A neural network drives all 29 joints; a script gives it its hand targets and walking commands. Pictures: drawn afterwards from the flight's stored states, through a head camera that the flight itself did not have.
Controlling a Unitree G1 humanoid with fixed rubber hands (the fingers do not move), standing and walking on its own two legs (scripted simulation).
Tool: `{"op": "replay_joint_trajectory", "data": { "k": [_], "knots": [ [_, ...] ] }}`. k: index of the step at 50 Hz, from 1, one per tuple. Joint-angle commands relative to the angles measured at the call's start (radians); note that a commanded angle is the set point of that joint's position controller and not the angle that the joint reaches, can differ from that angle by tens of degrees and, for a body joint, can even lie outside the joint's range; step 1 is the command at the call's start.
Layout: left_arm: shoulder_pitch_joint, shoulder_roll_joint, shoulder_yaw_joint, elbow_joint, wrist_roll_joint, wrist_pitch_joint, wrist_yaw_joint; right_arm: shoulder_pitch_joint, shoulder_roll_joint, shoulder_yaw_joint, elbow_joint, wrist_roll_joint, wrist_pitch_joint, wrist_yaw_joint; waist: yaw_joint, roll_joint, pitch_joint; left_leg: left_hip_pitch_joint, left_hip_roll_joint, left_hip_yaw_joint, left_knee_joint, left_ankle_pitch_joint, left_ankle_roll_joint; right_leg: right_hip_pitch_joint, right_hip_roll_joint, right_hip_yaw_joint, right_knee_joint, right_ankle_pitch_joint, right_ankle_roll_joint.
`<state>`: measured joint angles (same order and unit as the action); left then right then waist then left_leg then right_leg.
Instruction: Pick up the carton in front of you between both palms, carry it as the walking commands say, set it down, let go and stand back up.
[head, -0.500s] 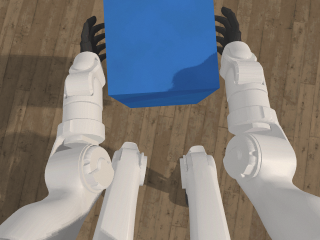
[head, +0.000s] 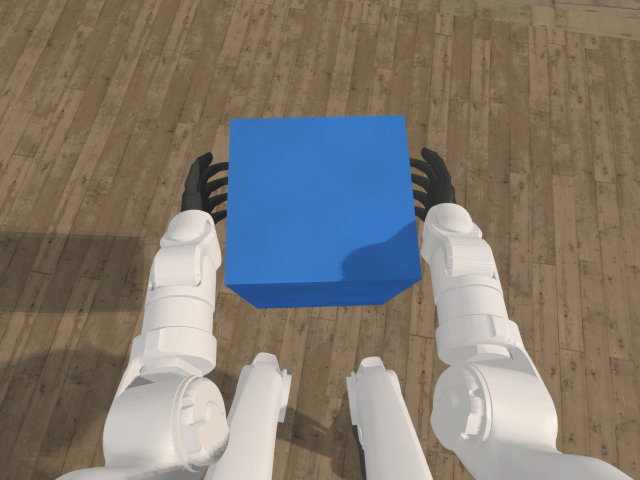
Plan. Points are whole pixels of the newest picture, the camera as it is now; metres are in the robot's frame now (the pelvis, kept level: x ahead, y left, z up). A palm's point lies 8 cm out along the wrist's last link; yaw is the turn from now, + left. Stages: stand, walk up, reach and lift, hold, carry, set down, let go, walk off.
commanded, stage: reach and lift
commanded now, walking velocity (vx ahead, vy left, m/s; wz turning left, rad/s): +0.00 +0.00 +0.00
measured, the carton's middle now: (319, 227) +0.45 +0.01 -0.11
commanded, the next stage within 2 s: hold in 1.84 s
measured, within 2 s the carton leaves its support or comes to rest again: neither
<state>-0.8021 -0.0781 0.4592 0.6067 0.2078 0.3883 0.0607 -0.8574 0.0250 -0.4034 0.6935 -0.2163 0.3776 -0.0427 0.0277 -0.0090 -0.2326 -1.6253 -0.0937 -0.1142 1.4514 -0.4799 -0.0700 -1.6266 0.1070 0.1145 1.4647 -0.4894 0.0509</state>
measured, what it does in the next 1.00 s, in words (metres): rises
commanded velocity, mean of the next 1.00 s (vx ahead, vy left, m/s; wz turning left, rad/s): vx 0.00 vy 0.00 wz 0.00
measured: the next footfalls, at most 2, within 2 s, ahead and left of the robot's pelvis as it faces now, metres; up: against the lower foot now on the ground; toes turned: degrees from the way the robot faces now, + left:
none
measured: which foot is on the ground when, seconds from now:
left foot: down 0.00-1.00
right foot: down 0.00-1.00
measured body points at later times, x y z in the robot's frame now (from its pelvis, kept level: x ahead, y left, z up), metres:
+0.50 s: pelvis +0.05 +0.00 +0.13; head +0.13 +0.00 +0.58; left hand +0.40 +0.16 +0.10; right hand +0.41 -0.15 +0.10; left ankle +0.08 +0.14 -0.55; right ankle +0.08 -0.13 -0.55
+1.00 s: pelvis +0.06 +0.01 +0.19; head +0.03 +0.01 +0.64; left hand +0.37 +0.16 +0.20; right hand +0.37 -0.15 +0.20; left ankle +0.08 +0.14 -0.55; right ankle +0.08 -0.13 -0.55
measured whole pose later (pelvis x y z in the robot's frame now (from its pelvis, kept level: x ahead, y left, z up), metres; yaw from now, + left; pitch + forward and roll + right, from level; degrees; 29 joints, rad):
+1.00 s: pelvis +0.06 +0.01 +0.19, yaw +0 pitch -2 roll +0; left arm -0.29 -0.16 0.28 0.41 0.29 0.61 0.00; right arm -0.29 0.16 -0.29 0.42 -0.29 0.61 -0.01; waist 0.01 0.00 -0.05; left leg -0.19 -0.04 -0.14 0.46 -0.23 -0.02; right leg -0.19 0.04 0.15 0.46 -0.23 0.02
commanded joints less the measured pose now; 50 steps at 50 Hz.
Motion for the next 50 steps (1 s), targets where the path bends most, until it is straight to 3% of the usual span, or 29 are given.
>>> {"op": "replay_joint_trajectory", "data": {
  "k": [1, 22, 37, 44, 47, 50],
  "knots": [
    [-0.616, -1.065, -0.584, 0.058, -0.164, -0.025, -0.268, -0.541, 1.116, 0.515, 0.043, 0.156, -0.027, 0.254, 0.001, -0.013, -0.79, 0.551, -0.077, 0.154, -0.211, 0.237, 0.027, 0.537, 0.067, -0.141, -0.234, 0.233, -0.019],
    [-0.182, -1.079, -0.687, -0.01, -0.13, -0.046, -0.272, -0.131, 1.145, 0.628, -0.07, 0.139, -0.044, 0.247, -0.009, -0.001, -0.49, 1.054, -0.038, 0.066, -0.65, 0.382, 0.051, 1.046, 0.027, -0.056, -0.673, 0.39, -0.033],
    [0.073, -1.059, -0.812, -0.194, -0.173, 0.104, -0.286, 0.126, 1.114, 0.749, -0.266, 0.186, 0.108, 0.268, -0.024, 0.011, -0.199, 1.462, -0.007, 0.037, -0.984, 0.55, 0.047, 1.431, -0.003, -0.036, -1.001, 0.548, -0.026],
    [0.108, -1.03, -0.741, -0.201, -0.149, 0.194, -0.299, 0.151, 1.082, 0.689, -0.286, 0.167, 0.201, 0.285, -0.022, 0.014, 0.019, 1.482, -0.001, 0.045, -1.077, 0.386, 0.053, 1.46, -0.007, -0.047, -1.09, 0.383, -0.038],
    [0.056, -1.028, -0.69, -0.169, -0.128, 0.203, -0.309, 0.095, 1.075, 0.64, -0.256, 0.147, 0.209, 0.297, -0.017, 0.013, 0.068, 1.462, 0.003, 0.051, -1.082, 0.296, 0.059, 1.442, -0.01, -0.052, -1.094, 0.293, -0.044],
    [-0.016, -1.053, -0.704, -0.183, -0.139, 0.197, -0.318, 0.023, 1.098, 0.653, -0.273, 0.157, 0.203, 0.305, -0.02, 0.013, 0.028, 1.478, 0.006, 0.052, -1.069, 0.287, 0.061, 1.45, -0.012, -0.053, -1.085, 0.28, -0.047]
  ]
}}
